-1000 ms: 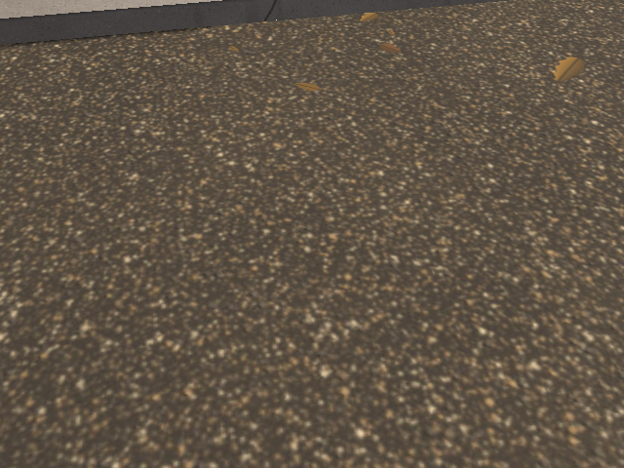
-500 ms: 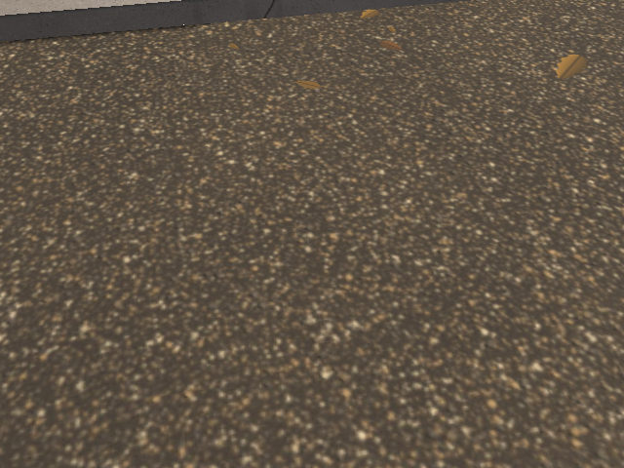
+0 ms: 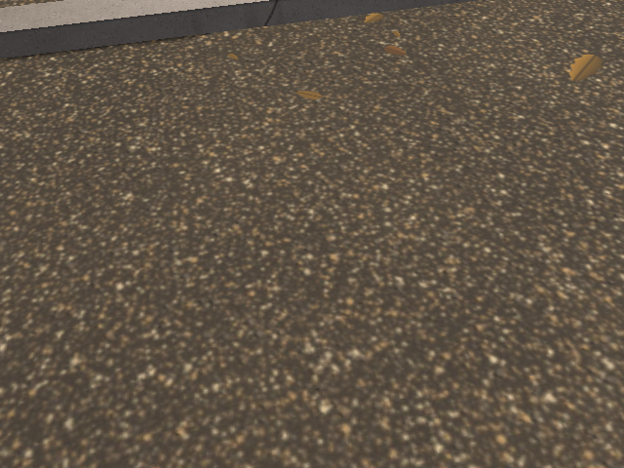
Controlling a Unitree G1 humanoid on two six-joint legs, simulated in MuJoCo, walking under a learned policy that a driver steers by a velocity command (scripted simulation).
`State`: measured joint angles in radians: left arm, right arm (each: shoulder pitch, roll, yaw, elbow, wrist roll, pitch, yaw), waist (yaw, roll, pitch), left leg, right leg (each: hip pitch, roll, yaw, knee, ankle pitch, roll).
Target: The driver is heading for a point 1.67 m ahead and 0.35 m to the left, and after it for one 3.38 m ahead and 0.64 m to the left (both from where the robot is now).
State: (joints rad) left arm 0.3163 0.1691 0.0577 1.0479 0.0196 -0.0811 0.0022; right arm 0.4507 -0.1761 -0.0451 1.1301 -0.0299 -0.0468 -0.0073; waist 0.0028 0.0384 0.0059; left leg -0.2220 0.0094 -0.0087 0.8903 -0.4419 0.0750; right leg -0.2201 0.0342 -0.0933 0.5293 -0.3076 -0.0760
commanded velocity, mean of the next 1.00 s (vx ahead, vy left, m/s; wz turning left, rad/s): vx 0.48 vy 0.00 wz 0.34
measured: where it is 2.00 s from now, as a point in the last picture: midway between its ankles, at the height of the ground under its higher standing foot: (247, 285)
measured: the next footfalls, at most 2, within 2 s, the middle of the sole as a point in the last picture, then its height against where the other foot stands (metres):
left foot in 0.40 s outside the picture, level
right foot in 0.94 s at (349, 376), level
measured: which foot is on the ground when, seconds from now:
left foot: up 0.00-0.38, down 0.40-0.96, up 0.98-1.00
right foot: down 0.00-0.40, up 0.42-0.92, down 0.94-1.00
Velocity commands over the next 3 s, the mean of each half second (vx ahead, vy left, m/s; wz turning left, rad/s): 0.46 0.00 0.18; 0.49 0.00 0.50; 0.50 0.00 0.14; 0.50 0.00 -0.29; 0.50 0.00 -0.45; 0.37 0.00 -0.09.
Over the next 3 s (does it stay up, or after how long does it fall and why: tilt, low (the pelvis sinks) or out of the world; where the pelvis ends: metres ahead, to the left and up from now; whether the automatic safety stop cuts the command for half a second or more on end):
stays up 1.54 0.33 0.00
